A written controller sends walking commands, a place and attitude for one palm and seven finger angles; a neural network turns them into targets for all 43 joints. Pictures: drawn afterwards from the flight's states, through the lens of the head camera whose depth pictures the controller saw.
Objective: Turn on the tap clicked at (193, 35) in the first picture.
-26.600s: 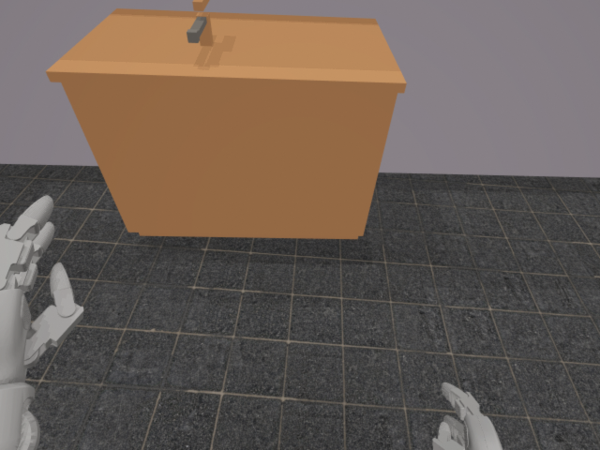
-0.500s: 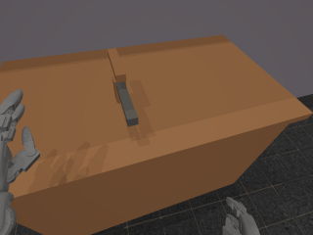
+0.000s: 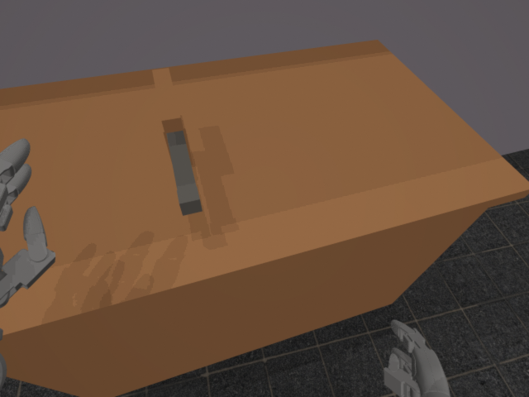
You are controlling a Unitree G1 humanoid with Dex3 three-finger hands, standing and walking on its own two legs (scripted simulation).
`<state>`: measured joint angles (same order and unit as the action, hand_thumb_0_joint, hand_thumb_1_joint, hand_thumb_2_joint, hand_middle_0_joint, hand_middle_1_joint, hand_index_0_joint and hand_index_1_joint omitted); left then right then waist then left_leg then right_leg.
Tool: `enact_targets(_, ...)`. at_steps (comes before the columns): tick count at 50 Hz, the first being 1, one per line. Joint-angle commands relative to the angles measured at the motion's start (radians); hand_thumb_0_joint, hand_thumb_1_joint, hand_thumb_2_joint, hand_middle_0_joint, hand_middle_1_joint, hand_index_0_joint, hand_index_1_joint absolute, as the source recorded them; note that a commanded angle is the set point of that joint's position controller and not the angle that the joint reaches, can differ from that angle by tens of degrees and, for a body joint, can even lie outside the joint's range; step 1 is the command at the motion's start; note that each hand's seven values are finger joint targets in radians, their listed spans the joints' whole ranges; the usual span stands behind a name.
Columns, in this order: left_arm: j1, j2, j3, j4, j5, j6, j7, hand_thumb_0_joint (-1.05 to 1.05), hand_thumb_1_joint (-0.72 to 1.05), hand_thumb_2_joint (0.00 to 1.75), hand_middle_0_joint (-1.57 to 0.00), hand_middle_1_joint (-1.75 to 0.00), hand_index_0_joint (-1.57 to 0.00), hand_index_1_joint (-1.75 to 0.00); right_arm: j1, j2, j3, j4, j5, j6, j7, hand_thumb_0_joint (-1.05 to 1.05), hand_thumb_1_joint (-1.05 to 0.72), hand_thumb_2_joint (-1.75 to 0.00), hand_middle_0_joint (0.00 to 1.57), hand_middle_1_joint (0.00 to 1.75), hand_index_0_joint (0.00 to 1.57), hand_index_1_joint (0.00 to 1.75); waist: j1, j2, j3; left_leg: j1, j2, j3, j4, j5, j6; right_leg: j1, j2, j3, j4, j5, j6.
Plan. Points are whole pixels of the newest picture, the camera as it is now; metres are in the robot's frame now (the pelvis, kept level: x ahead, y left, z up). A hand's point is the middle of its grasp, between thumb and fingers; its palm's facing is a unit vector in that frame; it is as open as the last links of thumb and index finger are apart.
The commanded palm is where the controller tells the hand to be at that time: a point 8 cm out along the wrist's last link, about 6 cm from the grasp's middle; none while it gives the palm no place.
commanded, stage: shuffle to correct the standing spot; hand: left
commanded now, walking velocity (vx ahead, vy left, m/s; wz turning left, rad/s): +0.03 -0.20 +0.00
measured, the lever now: (189, 201) +0.35 +0.13 +0.11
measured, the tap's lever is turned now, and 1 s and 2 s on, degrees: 0 0 0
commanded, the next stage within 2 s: come to a stop and stand still in 1.26 s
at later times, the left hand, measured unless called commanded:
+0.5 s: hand (59, 278) +0.20 +0.22 +0.18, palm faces +0.35 -0.83 -0.43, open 7.4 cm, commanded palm +0.14 +0.25 +0.19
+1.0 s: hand (194, 275) +0.20 +0.09 +0.19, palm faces +0.31 -0.79 -0.53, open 7.4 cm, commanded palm +0.15 +0.14 +0.19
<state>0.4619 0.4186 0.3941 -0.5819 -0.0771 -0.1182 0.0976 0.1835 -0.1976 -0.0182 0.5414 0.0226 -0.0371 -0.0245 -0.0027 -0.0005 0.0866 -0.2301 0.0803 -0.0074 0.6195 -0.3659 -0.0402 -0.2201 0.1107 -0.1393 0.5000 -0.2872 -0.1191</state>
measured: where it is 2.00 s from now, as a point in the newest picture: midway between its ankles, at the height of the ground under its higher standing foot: outside the picture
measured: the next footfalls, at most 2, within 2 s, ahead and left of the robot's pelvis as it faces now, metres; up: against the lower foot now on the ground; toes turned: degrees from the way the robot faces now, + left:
left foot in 0.30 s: +0.06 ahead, +0.12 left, +0.00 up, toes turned +4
right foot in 0.58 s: +0.02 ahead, -0.20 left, +0.00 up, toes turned -5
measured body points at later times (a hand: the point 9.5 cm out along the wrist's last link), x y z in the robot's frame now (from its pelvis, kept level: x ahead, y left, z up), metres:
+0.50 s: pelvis -0.03 -0.03 +0.00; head +0.01 -0.01 +0.45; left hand +0.17 +0.26 +0.20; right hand +0.16 -0.23 -0.08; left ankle +0.02 +0.12 -0.73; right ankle -0.03 -0.16 -0.68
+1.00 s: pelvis -0.02 -0.14 -0.01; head +0.02 -0.14 +0.44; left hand +0.18 +0.13 +0.22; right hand +0.14 -0.36 -0.10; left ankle -0.01 +0.03 -0.73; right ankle +0.00 -0.24 -0.73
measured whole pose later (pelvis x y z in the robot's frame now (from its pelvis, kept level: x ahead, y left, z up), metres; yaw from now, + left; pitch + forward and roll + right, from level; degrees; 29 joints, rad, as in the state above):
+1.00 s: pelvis -0.02 -0.14 -0.01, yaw -1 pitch -1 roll -2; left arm 0.50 0.47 0.42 -0.65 -0.04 -0.16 0.11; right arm 0.24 -0.19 -0.01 0.51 0.03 -0.05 0.02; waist -0.01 0.04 0.09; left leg -0.33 0.14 -0.02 0.71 -0.35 -0.05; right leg -0.28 0.02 -0.12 0.56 -0.26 -0.05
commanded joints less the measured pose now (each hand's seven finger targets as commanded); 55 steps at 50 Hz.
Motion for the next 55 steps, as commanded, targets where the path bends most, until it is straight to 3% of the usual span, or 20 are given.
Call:
enact_targets(1,0.001,0.129,0.108,-0.148,-0.020,-0.043,0.031,0.00,0.90,0.90,-0.20,-0.30,-0.20,-0.30,-0.050,-0.123,-0.052,-0.144,0.013,-0.043,0.006,0.00,-0.90,-0.90,0.20,0.30,0.20,0.30,0.007,-0.179,-0.265,-0.204,-0.075,0.054,0.367,0.050,0.042,0.322,-0.333,0.357,-0.132,0.768,-0.026)
enact_targets(7,-0.034,0.147,0.107,-0.196,-0.014,-0.078,0.044,0.00,0.90,0.90,-0.20,-0.30,-0.20,-0.30,-0.084,-0.081,-0.008,-0.144,-0.009,-0.027,0.006,0.00,-0.90,-0.90,0.20,0.30,0.20,0.30,0.022,-0.012,-0.174,-0.224,-0.029,0.042,0.342,-0.083,0.042,0.171,-0.357,0.298,-0.177,0.591,-0.080)
enact_targets(12,-0.107,0.130,0.070,-0.192,-0.007,-0.066,0.049,0.00,0.90,0.90,-0.20,-0.30,-0.20,-0.30,-0.077,-0.090,-0.013,-0.151,-0.015,-0.043,-0.006,0.00,-0.90,-0.90,0.20,0.30,0.20,0.30,0.014,-0.009,-0.174,0.138,-0.038,0.108,-0.138,0.205,0.065,-0.012,-0.245,0.196,-0.131,0.245,0.036)
enact_targets(13,-0.107,0.124,0.065,-0.196,-0.006,-0.067,0.049,0.00,0.90,0.90,-0.20,-0.30,-0.20,-0.30,-0.074,-0.102,-0.023,-0.154,-0.013,-0.045,-0.012,0.00,-0.90,-0.90,0.20,0.30,0.20,0.30,0.013,0.055,-0.179,0.213,0.010,0.057,-0.207,0.245,0.082,-0.044,-0.216,0.190,-0.048,0.253,0.073)
enact_targets(15,-0.102,0.126,0.065,-0.183,-0.003,-0.060,0.043,0.00,0.90,0.90,-0.20,-0.30,-0.20,-0.30,-0.093,-0.126,-0.032,-0.169,0.003,-0.031,-0.008,0.00,-0.90,-0.90,0.20,0.30,0.20,0.30,0.016,0.239,-0.148,0.301,0.302,-0.316,-0.322,0.352,0.230,-0.283,-0.126,0.151,0.345,-0.065,0.177)
enact_targets(17,-0.122,0.159,0.100,-0.145,0.013,-0.059,0.023,0.00,0.90,0.90,-0.20,-0.30,-0.20,-0.30,-0.122,-0.098,-0.026,-0.157,-0.019,-0.025,-0.005,0.00,-0.90,-0.90,0.20,0.30,0.20,0.30,0.025,0.166,-0.090,0.078,0.396,-0.444,-0.393,0.359,0.357,-0.309,-0.091,0.253,0.850,-0.105,0.165)
enact_targets(22,-0.059,0.127,0.100,-0.230,0.023,-0.052,0.012,0.00,0.90,0.90,-0.20,-0.30,-0.20,-0.30,-0.084,-0.121,-0.045,-0.168,-0.004,-0.015,0.030,0.00,-0.90,-0.90,0.20,0.30,0.20,0.30,0.045,0.180,-0.132,-0.062,0.218,-0.073,-0.266,0.197,0.181,-0.183,-0.158,0.149,0.496,-0.072,0.100)
enact_targets(25,-0.032,0.131,0.101,-0.237,0.017,-0.060,0.019,0.00,0.90,0.90,-0.20,-0.30,-0.20,-0.30,-0.032,-0.116,-0.033,-0.189,0.022,-0.040,0.036,0.00,-0.90,-0.90,0.20,0.30,0.20,0.30,0.012,0.266,-0.160,-0.072,0.161,-0.053,-0.217,-0.012,0.117,-0.005,-0.107,0.016,0.109,-0.057,0.107)
enact_targets(27,-0.104,0.143,0.100,-0.213,0.031,-0.063,0.025,0.00,0.90,0.90,-0.20,-0.30,-0.20,-0.30,-0.029,-0.116,-0.031,-0.177,0.018,-0.046,0.034,0.00,-0.90,-0.90,0.20,0.30,0.20,0.30,0.004,0.166,-0.173,-0.154,0.110,-0.001,-0.074,-0.169,0.078,0.135,-0.095,-0.019,-0.064,-0.001,0.108)
enact_targets(29,-0.162,0.184,0.125,-0.164,0.029,-0.058,0.036,0.00,0.90,0.90,-0.20,-0.30,-0.20,-0.30,-0.023,-0.090,-0.032,-0.151,0.017,-0.057,0.025,0.00,-0.90,-0.90,0.20,0.30,0.20,0.30,-0.011,-0.166,-0.144,-0.186,-0.028,0.071,0.294,-0.137,0.031,0.066,-0.260,0.227,-0.199,0.112,0.012)
enact_targets(32,-0.186,0.133,0.056,-0.147,0.017,-0.044,0.044,0.00,0.90,0.90,-0.20,-0.30,-0.20,-0.30,-0.050,-0.110,-0.039,-0.138,0.037,-0.069,0.025,0.00,-0.90,-0.90,0.20,0.30,0.20,0.30,-0.010,-0.306,-0.107,-0.143,-0.029,-0.008,0.454,-0.065,0.030,-0.088,-0.405,0.389,-0.225,0.175,-0.118)
enact_targets(35,-0.089,0.169,0.117,-0.154,0.002,-0.047,0.042,0.00,0.90,0.90,-0.20,-0.30,-0.20,-0.30,-0.076,-0.087,-0.011,-0.119,0.025,-0.037,0.003,0.00,-0.90,-0.90,0.20,0.30,0.20,0.30,-0.033,0.052,-0.069,0.057,-0.023,0.016,-0.107,0.011,0.033,-0.192,-0.240,0.110,0.085,0.017,0.008)
enact_targets(36,-0.085,0.136,0.100,-0.177,0.002,-0.061,0.038,0.00,0.90,0.90,-0.20,-0.30,-0.20,-0.30,-0.070,-0.099,-0.017,-0.120,0.011,-0.038,-0.001,0.00,-0.90,-0.90,0.20,0.30,0.20,0.30,-0.031,0.274,-0.086,0.089,0.050,-0.116,-0.284,0.089,0.045,-0.215,-0.143,0.036,0.296,-0.032,0.067)
enact_targets(37,-0.114,0.149,0.101,-0.241,0.014,-0.077,0.036,0.00,0.90,0.90,-0.20,-0.30,-0.20,-0.30,-0.082,-0.117,-0.038,-0.136,-0.007,-0.044,0.003,0.00,-0.90,-0.90,0.20,0.30,0.20,0.30,-0.013,0.442,-0.087,0.168,0.217,-0.409,-0.388,0.239,0.068,-0.340,-0.081,0.060,0.499,-0.205,0.102)
enact_targets(39,-0.084,0.183,0.124,-0.232,0.024,-0.089,0.030,0.00,0.90,0.90,-0.20,-0.30,-0.20,-0.30,-0.094,-0.101,-0.035,-0.135,-0.009,-0.046,0.008,0.00,-0.90,-0.90,0.20,0.30,0.20,0.30,0.013,0.193,-0.131,0.133,0.272,-0.406,-0.365,0.307,0.186,-0.337,-0.105,0.161,0.668,-0.122,0.103)
enact_targets(46,0.047,0.170,0.141,-0.237,0.024,-0.087,0.042,0.00,0.90,0.90,-0.20,-0.30,-0.20,-0.30,-0.020,-0.114,-0.035,-0.163,0.006,-0.050,0.033,0.00,-0.90,-0.90,0.20,0.30,0.20,0.30,0.013,0.275,-0.208,0.043,0.154,-0.084,-0.088,0.393,0.109,0.013,-0.117,0.052,-0.015,-0.001,0.079)
enact_targets(48,0.011,0.188,0.161,-0.151,0.030,-0.075,0.040,0.00,0.90,0.90,-0.20,-0.30,-0.20,-0.30,-0.005,-0.112,-0.037,-0.151,0.012,-0.041,0.030,0.00,-0.90,-0.90,0.20,0.30,0.20,0.30,-0.003,0.067,-0.217,-0.109,0.076,-0.003,0.128,0.159,0.073,0.192,-0.147,0.069,-0.155,0.148,0.066)
enact_targets(49,-0.009,0.211,0.178,-0.114,0.026,-0.070,0.043,0.00,0.90,0.90,-0.20,-0.30,-0.20,-0.30,0.000,-0.099,-0.042,-0.140,0.019,-0.042,0.026,0.00,-0.90,-0.90,0.20,0.30,0.20,0.30,-0.012,-0.160,-0.224,-0.229,-0.014,0.051,0.335,0.023,0.050,0.246,-0.266,0.231,-0.185,0.225,-0.001)
enact_targets(51,-0.008,0.172,0.157,-0.018,0.007,-0.064,0.046,0.00,0.90,0.90,-0.20,-0.30,-0.20,-0.30,-0.006,-0.099,-0.043,-0.118,0.030,-0.055,0.023,0.00,-0.90,-0.90,0.20,0.30,0.20,0.30,-0.010,-0.286,-0.200,-0.331,-0.052,0.017,0.586,-0.179,0.022,0.156,-0.427,0.397,-0.226,0.284,-0.110)
enact_targets(55,-0.017,0.171,0.144,-0.040,0.007,-0.063,0.040,0.00,0.90,0.90,-0.20,-0.30,-0.20,-0.30,-0.068,-0.092,-0.022,-0.102,0.014,-0.023,0.013,0.00,-0.90,-0.90,0.20,0.30,0.20,0.30,0.000,-0.112,-0.093,-0.295,0.012,0.001,0.518,-0.138,0.036,-0.005,-0.402,0.323,-0.193,0.239,-0.135)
